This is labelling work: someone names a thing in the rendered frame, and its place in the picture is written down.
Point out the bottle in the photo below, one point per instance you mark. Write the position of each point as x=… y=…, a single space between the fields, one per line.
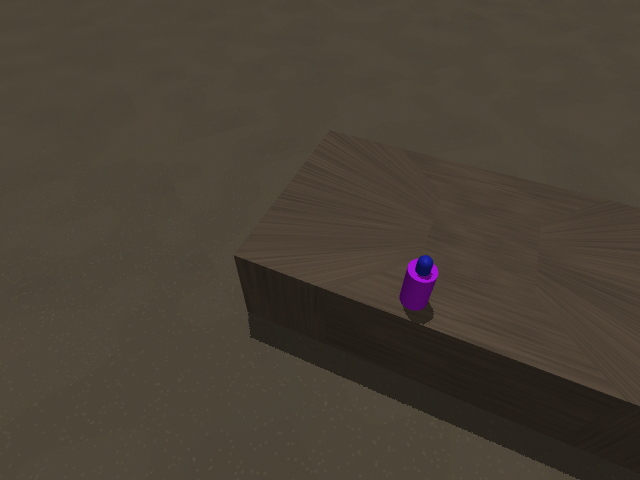
x=419 y=280

